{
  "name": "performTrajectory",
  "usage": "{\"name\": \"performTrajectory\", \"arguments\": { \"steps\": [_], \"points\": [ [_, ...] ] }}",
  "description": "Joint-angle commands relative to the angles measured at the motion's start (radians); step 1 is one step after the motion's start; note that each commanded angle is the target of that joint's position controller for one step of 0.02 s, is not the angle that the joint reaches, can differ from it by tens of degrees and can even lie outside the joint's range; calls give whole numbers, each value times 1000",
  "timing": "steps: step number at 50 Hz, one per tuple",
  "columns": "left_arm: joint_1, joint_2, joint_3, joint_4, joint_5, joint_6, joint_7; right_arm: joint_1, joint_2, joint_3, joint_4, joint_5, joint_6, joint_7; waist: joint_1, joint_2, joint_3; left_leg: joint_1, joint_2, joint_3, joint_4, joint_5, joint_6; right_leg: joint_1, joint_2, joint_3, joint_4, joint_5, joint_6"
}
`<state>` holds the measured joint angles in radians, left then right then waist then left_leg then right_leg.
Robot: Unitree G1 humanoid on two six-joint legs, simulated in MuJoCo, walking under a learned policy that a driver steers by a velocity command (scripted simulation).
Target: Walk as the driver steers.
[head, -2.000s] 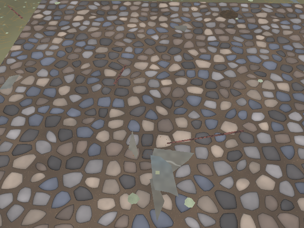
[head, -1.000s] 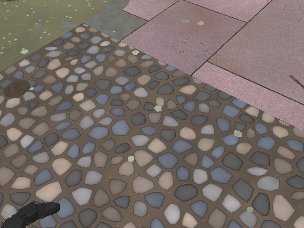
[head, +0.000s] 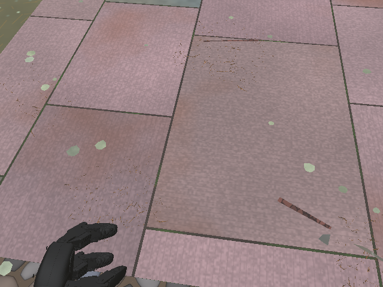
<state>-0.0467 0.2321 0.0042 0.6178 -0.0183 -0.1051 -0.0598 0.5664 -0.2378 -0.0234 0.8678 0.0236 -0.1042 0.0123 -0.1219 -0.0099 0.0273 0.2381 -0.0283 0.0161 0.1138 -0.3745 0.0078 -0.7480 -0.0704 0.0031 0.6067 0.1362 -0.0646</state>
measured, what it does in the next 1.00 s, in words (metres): walks ahead: right foot, then left foot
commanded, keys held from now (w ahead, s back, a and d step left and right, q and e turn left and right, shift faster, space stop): w+shift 0.48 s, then shift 0.52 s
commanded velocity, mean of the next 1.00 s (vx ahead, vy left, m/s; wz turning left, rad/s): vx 0.69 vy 0.00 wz -0.02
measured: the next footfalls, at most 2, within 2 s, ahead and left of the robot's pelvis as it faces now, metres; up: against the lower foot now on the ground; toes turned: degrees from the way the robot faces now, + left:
right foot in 0.08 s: +0.32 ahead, -0.12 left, +0.00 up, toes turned +0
left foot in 0.56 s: +0.84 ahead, +0.09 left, +0.00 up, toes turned +1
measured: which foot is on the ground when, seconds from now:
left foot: down 0.00-0.10, up 0.12-0.54, down 0.56-1.00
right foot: up 0.00-0.06, down 0.08-0.58, up 0.60-0.94, down 0.96-1.00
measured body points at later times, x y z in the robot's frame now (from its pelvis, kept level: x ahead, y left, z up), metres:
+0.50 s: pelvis +0.49 -0.02 +0.00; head +0.51 -0.02 +0.45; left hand +0.42 +0.23 -0.13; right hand +0.75 -0.22 -0.06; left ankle +0.75 +0.12 -0.68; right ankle +0.28 -0.12 -0.72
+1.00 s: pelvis +0.80 -0.03 +0.01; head +0.81 -0.05 +0.46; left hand +0.97 +0.22 -0.08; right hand +0.87 -0.30 -0.13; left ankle +0.77 +0.09 -0.72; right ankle +0.91 -0.14 -0.72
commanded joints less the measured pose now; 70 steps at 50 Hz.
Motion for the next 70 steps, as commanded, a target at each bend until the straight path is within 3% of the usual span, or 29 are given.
{"name": "performTrajectory", "arguments": {
  "steps": [1, 3, 4, 5, 6, 7, 9, 11, 13, 18, 24, 26, 27, 28, 29, 30, 31, 32, 33, 34, 36, 38, 42, 48, 50, 52, 57, 63, 70],
  "points": [
    [-99, 120, 45, -101, -8, -18, -8, -20, -204, -40, -33, -9, 6, -12, 99, 138, 58, -130, 249, -31, 66, 1000, 132, 220, 103, -85, -53, -81, -33],
    [179, 197, 87, -48, -20, 5, 14, -52, -240, -45, -17, -34, 35, -23, 273, 225, -118, -113, 265, -4, 412, 1379, 103, 516, 142, -101, -29, -181, -85],
    [448, 236, 105, 28, -17, 20, 30, -108, -232, -40, -42, -41, 44, -34, 400, 189, -240, -357, 234, 0, 740, 1221, 74, 880, 51, 0, 13, -206, -113],
    [548, 338, 120, 63, 18, 14, 31, 36, -33, 7, -81, -42, 22, -19, 263, -171, -429, -802, 39, -56, 1196, 305, 28, 1310, -227, 535, -27, -581, -260],
    [602, 271, 110, 90, 9, 5, 26, 41, -70, 12, -65, 6, -19, -10, 286, -278, -583, -923, -16, -199, 1333, -81, 59, 1369, -285, 906, -268, -872, -293],
    [541, 196, 90, 107, 10, 4, 31, -136, -147, -14, -111, 48, -35, -11, 291, -230, -344, -1034, 46, -169, 1364, -47, 80, 1227, -240, 767, -318, -812, -232],
    [412, 152, 76, 114, 30, -6, 26, -298, -115, -4, -157, 22, -51, -9, 212, 3, -115, -1000, 120, -137, 1253, 54, 85, 848, -173, 504, -346, -532, -196],
    [331, 70, 51, 121, 49, -15, 16, -246, -88, -8, -145, 9, -19, 2, 105, -39, -63, -888, 175, -142, 1181, 112, 77, 624, -121, 382, -398, -479, -193],
    [313, 67, 49, 141, 16, -21, 16, -248, -64, -1, -143, 2, 12, 3, 67, -51, 8, -893, 207, -129, 1101, 104, 52, 499, -109, 306, -459, -469, -198],
    [397, 127, 56, 174, 13, -36, 48, -514, -73, 10, -219, -27, -1, 11, 134, 12, 113, -897, 176, -32, 705, 541, 3, 410, -33, 91, -533, -227, -158],
    [567, 181, 57, 251, -5, 1, 63, -717, -95, 3, -298, 3, -24, 54, 188, -2, 139, -858, 70, 22, 362, 592, 40, 774, -115, 43, -522, 35, -118],
    [582, 219, 65, 268, 22, 31, 70, -617, -144, -22, -289, -10, -23, 54, 123, -77, 35, -761, -20, 74, 375, 467, 70, 930, -128, 46, -313, 546, -77],
    [567, 235, 67, 274, 42, 47, 72, -461, -182, -41, -255, -6, -18, 46, 36, -125, -69, -609, -44, 80, 395, 444, 97, 954, -122, 39, -109, 753, -51],
    [511, 235, 64, 260, 47, 59, 76, -253, -210, -51, -204, -14, -9, 33, -81, -136, -181, -339, 33, 23, 396, 581, 123, 820, -93, 12, 176, 722, -1],
    [628, 79, 29, 224, 75, 48, 71, -131, -325, -65, -167, -59, -8, 26, 5, 173, -411, 139, 304, -296, 566, 926, 225, 446, 52, 17, 616, 4, 44],
    [794, 16, -3, 289, 20, 23, 52, -78, -268, -62, -142, -57, -18, 44, 20, 352, -674, 413, 498, -798, 408, 832, 421, 199, 224, 205, 949, -729, 75],
    [659, 156, 34, 284, -10, 15, 52, -121, -210, -54, -152, -49, -5, 40, -20, 176, -627, 309, 417, -677, 371, 764, 350, 170, 146, 244, 975, -688, 64],
    [475, 189, 42, 208, -24, 10, 57, -228, -170, -41, -155, -37, 0, 33, -1, 118, -414, 112, 377, -480, 355, 841, 301, 123, 82, 182, 884, -655, 60],
    [374, 175, 38, 178, -11, 10, 66, -302, -152, -32, -146, -31, -1, 28, 39, 11, -234, -121, 331, -366, 307, 928, 275, 117, 46, 124, 798, -636, 66],
    [350, 162, 45, 171, 2, 18, 71, -333, -134, -26, -140, -42, -9, 23, 76, 10, -155, -276, 303, -299, 270, 986, 268, 154, 17, 107, 730, -607, 69],
    [384, 107, 39, 178, 12, 44, 76, -357, -103, -15, -116, -59, -17, 27, 137, 12, -123, -469, 261, -217, 182, 1039, 263, 292, -10, 92, 623, -578, 72],
    [422, 53, 20, 180, 14, 54, 80, -414, -125, -21, -100, -46, -22, 25, 184, 76, -99, -545, 272, -150, 168, 1097, 288, 320, -34, 85, 395, -543, 102],
    [312, 84, 26, 181, 20, 48, 64, -387, -177, -40, -73, -28, 10, 2, 145, 72, -165, -522, 205, -40, 162, 911, 220, 425, 21, 35, 116, -155, 96],
    [247, 153, 58, 183, 48, 53, 62, -368, -138, -24, -12, -18, 37, -7, 151, 70, -99, -521, 164, -65, 300, 422, 119, 543, 38, 48, -131, -29, 34],
    [207, 213, 62, 160, 62, 60, 78, -171, -59, -1, 27, -49, 34, -8, 43, -172, -157, -604, 22, 1, 500, -41, 8, 690, -190, 264, -148, 447, -103],
    [210, 111, 38, 174, 48, 75, 70, -208, -91, -2, 30, -31, 71, -29, 83, -187, -192, -604, 40, -23, 549, -106, -22, 636, -196, 352, -217, 48, -170],
    [80, 122, 39, 169, 35, 84, 72, -280, -120, -10, 57, -49, 131, -42, 68, -97, -68, -466, 68, -28, 349, 85, -1, 406, -47, 199, -293, -502, -14],
    [150, 110, 47, 234, 20, 69, 79, -303, -108, -11, 108, -35, 94, -43, 105, 9, -139, -475, 76, -34, 319, 191, -21, 610, -14, 134, -137, 41, -46],
    [122, 96, 55, 276, 17, 93, 78, -293, -96, -9, 152, -33, 108, -50, 104, 5, -91, -479, 71, -23, 311, 186, -16, 595, 9, 105, -136, -13, -51]
  ]
}}
Keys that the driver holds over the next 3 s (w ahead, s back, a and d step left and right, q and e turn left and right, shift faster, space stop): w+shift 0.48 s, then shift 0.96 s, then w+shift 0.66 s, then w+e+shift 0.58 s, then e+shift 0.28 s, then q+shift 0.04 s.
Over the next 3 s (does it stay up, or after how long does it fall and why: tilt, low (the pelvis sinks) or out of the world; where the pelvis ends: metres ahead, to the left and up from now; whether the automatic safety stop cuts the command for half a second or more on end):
stays up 1.81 -0.26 0.02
